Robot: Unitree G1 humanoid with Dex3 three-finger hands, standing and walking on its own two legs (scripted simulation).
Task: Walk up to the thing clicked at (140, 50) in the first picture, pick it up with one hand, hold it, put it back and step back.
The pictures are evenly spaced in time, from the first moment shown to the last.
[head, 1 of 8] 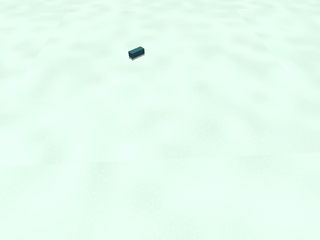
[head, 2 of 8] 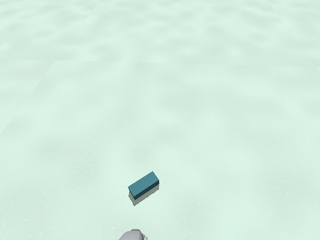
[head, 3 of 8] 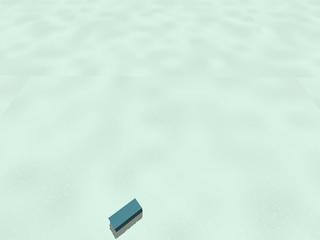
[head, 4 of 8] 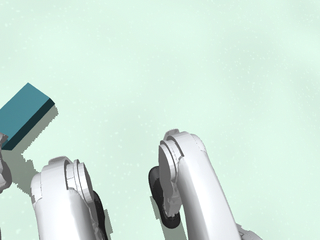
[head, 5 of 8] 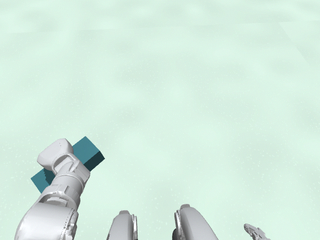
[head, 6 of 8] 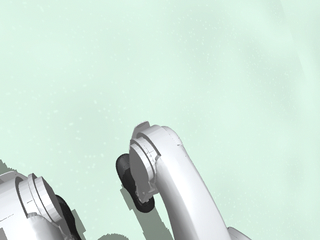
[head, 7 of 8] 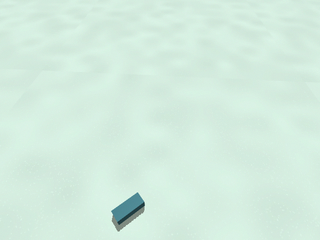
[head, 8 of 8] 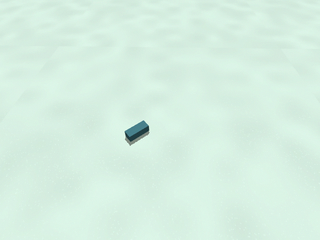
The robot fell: no
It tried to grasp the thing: yes
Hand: left
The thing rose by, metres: 0.67
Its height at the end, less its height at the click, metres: +0.00
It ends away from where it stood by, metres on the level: 0.01
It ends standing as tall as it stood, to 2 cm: yes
